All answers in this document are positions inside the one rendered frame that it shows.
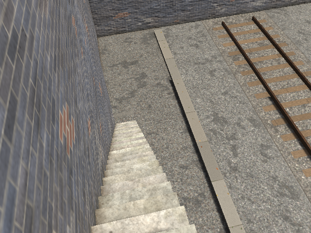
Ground stairs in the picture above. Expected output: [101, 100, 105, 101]
[91, 120, 197, 233]

